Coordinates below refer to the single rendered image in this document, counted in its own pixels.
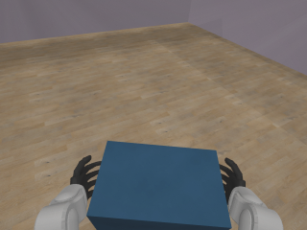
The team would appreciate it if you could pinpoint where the carton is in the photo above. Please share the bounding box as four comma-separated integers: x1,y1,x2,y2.
86,141,232,230

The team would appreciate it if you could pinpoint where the robot left forearm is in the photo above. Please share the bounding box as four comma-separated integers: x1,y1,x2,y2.
34,184,87,230

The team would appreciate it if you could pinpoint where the left robot hand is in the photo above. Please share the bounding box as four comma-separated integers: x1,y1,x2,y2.
70,155,102,200

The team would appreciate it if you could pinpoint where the right robot hand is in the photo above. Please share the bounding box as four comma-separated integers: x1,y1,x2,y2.
219,157,246,205

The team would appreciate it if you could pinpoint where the robot right forearm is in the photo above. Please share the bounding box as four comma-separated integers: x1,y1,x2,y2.
227,186,284,230

